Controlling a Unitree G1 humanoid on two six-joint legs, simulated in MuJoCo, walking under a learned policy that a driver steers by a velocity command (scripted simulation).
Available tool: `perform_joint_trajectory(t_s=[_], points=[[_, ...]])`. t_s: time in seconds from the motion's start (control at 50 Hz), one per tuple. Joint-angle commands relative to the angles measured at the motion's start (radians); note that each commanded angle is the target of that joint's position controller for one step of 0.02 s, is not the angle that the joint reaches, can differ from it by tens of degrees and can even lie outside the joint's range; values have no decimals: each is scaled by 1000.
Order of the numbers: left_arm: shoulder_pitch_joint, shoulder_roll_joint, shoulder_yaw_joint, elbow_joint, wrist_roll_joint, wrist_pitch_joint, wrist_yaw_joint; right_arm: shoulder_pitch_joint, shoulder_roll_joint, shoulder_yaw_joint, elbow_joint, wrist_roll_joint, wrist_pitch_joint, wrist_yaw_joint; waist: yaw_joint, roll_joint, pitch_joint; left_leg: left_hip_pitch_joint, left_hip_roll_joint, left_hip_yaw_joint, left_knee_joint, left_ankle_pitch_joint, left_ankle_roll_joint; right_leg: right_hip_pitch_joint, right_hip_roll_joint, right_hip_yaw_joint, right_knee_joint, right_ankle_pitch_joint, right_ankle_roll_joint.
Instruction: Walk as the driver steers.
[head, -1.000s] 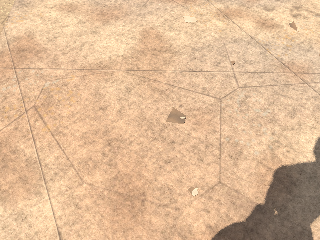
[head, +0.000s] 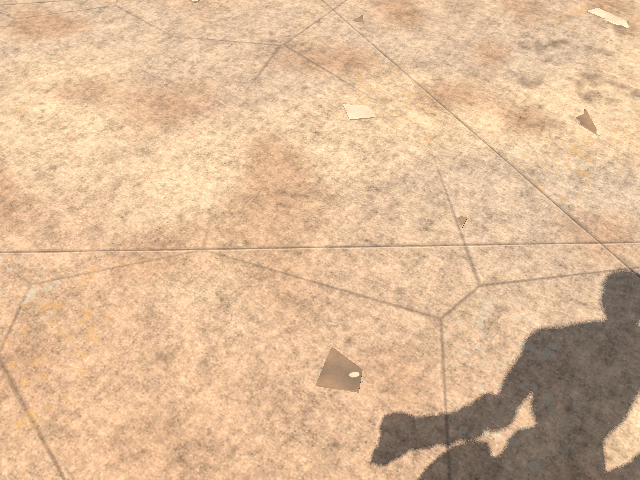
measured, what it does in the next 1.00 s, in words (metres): walks ahead: right foot, then left foot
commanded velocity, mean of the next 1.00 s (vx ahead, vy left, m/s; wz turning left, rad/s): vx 0.50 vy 0.00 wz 0.00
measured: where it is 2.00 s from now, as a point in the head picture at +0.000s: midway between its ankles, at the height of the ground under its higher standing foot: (330, 301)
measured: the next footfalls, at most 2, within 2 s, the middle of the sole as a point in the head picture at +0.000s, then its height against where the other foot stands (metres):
right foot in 0.30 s outside the picture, level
left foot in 0.86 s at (289, 423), level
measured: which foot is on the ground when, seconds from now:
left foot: down 0.00-0.32, up 0.34-0.84, down 0.86-1.00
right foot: up 0.00-0.28, down 0.30-0.88, up 0.90-1.00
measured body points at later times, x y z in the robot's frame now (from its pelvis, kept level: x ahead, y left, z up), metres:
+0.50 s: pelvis +0.28 -0.08 +0.00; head +0.29 -0.10 +0.45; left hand +0.33 +0.18 -0.12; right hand +0.37 -0.35 -0.14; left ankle +0.28 +0.08 -0.66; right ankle +0.30 -0.16 -0.74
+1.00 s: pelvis +0.55 -0.01 -0.01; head +0.58 +0.00 +0.44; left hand +0.59 +0.26 -0.15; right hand +0.66 -0.27 -0.13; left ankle +0.61 +0.07 -0.74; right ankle +0.47 -0.17 -0.65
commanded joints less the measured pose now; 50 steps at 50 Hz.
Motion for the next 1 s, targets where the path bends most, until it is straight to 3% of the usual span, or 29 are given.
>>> perform_joint_trajectory(t_s=[0.02,0.1,0.2,0.24,0.26,0.28,0.3,0.32,0.34,0.36,0.38,0.4,0.44,0.46,0.5,0.56,0.64,0.72,0.76,0.8,0.82,0.84,0.86,0.88,0.9,0.92,0.94,0.96,1.0], points=[[33,45,13,-42,12,4,7,-41,-133,-21,-55,2,-18,-20,47,74,54,-106,280,-206,-203,73,171,-19,-42,2,-145,162,27],[-129,28,6,-84,3,-8,-6,39,-161,-26,-38,18,-4,-34,-12,77,54,-20,264,-158,-185,85,127,17,5,-38,-433,307,35],[-249,45,3,-134,-10,-17,-36,111,-170,-32,-5,27,17,-37,-47,92,81,145,329,-180,-111,59,112,11,33,-42,-581,214,14],[-221,67,11,-138,-10,-26,-46,101,-183,-38,-3,27,28,-39,-18,106,65,187,351,-193,-54,117,96,74,51,-53,-622,134,-14],[-160,87,21,-125,-9,-30,-47,80,-189,-39,-8,26,33,-39,22,116,33,187,341,-180,16,245,81,169,77,-76,-643,107,-32],[-20,126,45,-82,-8,-32,-44,64,-173,-33,-14,21,39,-39,90,104,-48,163,289,-137,181,402,57,351,110,-99,-662,102,-58],[187,205,72,-34,1,-34,-36,55,-132,-14,-39,5,38,-39,166,32,-201,0,226,-76,475,323,20,654,-13,37,-639,123,-122],[302,303,97,-6,11,-24,-37,164,-12,21,-49,7,14,-29,139,-228,-333,-431,48,-17,864,-105,-58,1038,-245,484,-720,-37,-276],[301,211,70,-7,9,-24,-39,144,-76,8,-36,23,-12,-25,149,-205,-366,-559,56,-172,1023,-406,-43,1049,-275,677,-834,-99,-281],[205,159,52,-25,6,-26,-39,58,-157,-13,-66,48,-26,-21,127,-146,-224,-631,114,-183,1065,-344,-20,926,-248,535,-841,-78,-232],[108,125,39,-50,6,-24,-40,-4,-161,-15,-83,48,-27,-26,96,-66,-148,-600,171,-152,1031,-250,-16,782,-208,393,-860,10,-205],[48,96,30,-57,11,-24,-46,-37,-147,-19,-89,32,-21,-31,69,-14,-82,-564,203,-140,963,-185,-20,655,-165,301,-900,81,-193],[22,64,21,-47,18,-29,-53,-6,-110,-24,-80,22,9,-36,19,-42,-46,-459,236,-138,878,-119,-29,530,-106,190,-959,149,-175],[40,72,23,-34,17,-32,-53,8,-91,-22,-75,21,20,-37,11,-38,-36,-447,235,-128,858,-103,-37,507,-96,155,-975,198,-183],[78,102,32,-11,17,-34,-45,-30,-90,-26,-92,16,30,-41,7,-20,-7,-497,240,-123,792,-41,-53,506,-93,110,-997,281,-194],[127,114,34,12,15,-23,-27,-146,-83,-29,-131,9,29,-40,32,-11,19,-571,239,-117,623,93,-72,545,-86,64,-1012,315,-184],[182,128,35,37,5,-15,-14,-287,-65,-21,-168,15,21,-28,74,-19,51,-526,205,-81,399,235,-73,565,-63,9,-1030,256,-157],[245,135,40,76,-2,-1,-10,-393,-67,-16,-206,25,13,-10,105,-22,90,-547,186,-75,291,204,-57,678,-106,11,-998,239,-154],[247,141,46,87,-5,8,-5,-416,-76,-17,-224,27,6,3,96,-25,96,-545,180,-76,257,145,-36,736,-134,18,-960,276,-145],[225,155,52,87,-6,16,-1,-378,-98,-25,-222,27,-1,10,64,-41,66,-452,155,-56,231,74,-11,761,-144,14,-899,398,-128],[203,164,54,82,-5,21,-1,-313,-120,-37,-206,26,-3,9,24,-56,23,-339,122,-27,223,51,5,755,-131,-1,-825,559,-115],[183,153,50,77,-2,27,-1,-169,-156,-60,-160,24,-3,4,-48,-48,-59,-146,86,2,209,58,29,717,-84,-37,-662,690,-93],[179,124,36,58,9,27,-2,22,-219,-84,-110,17,-2,-5,-118,4,-193,162,179,-103,244,82,79,542,-29,-76,-399,566,-59],[297,6,0,47,14,7,-14,150,-321,-109,-85,0,5,-10,-87,249,-346,564,440,-563,181,-59,243,121,146,-104,17,84,19],[286,30,3,64,-1,-22,-21,148,-249,-85,-83,8,7,-7,-91,282,-411,597,493,-815,27,-139,268,-19,180,53,180,-360,10],[191,119,27,35,-30,-37,-24,58,-195,-68,-95,17,4,-8,-77,224,-251,468,459,-673,13,-163,208,-110,115,65,238,-315,-11],[118,131,29,14,-34,-42,-19,-36,-158,-56,-119,17,4,-8,-47,147,-152,305,422,-527,-7,-105,170,-99,55,32,200,-215,-21],[81,123,35,9,-20,-36,-11,-103,-125,-45,-128,10,3,-4,-15,90,-79,152,380,-425,-44,-31,149,-53,17,13,132,-140,-18],[120,82,40,18,-7,-6,-3,-135,-90,-35,-119,-4,-3,3,42,127,-43,0,321,-313,-108,27,128,65,-23,17,44,-65,-16]])
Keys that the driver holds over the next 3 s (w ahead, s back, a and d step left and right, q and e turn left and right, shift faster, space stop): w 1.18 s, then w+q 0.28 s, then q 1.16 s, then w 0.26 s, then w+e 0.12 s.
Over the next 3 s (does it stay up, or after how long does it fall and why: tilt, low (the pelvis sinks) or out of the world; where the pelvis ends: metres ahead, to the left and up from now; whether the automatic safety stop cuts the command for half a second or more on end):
stays up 0.99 0.07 0.00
